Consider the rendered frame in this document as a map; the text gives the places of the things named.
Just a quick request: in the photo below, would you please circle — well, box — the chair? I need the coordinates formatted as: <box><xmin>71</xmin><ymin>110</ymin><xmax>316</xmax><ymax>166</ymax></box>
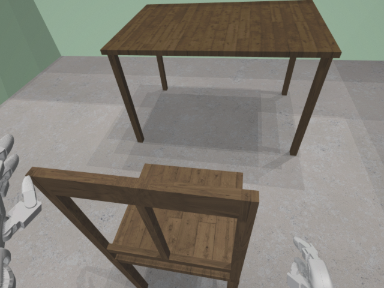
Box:
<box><xmin>25</xmin><ymin>163</ymin><xmax>259</xmax><ymax>288</ymax></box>

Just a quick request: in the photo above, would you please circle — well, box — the robot left forearm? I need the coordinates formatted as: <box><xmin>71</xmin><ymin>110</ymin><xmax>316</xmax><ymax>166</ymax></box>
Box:
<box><xmin>0</xmin><ymin>247</ymin><xmax>16</xmax><ymax>288</ymax></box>

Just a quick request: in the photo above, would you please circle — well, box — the robot right hand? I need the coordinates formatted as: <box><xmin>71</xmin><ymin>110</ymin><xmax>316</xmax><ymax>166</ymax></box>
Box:
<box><xmin>287</xmin><ymin>237</ymin><xmax>334</xmax><ymax>288</ymax></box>

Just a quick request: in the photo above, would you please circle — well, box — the robot left hand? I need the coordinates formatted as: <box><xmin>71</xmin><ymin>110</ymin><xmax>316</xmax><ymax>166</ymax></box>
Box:
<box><xmin>0</xmin><ymin>134</ymin><xmax>41</xmax><ymax>248</ymax></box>

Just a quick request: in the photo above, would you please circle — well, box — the table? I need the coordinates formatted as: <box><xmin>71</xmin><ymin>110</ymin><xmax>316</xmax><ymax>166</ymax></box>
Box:
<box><xmin>100</xmin><ymin>0</ymin><xmax>342</xmax><ymax>156</ymax></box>

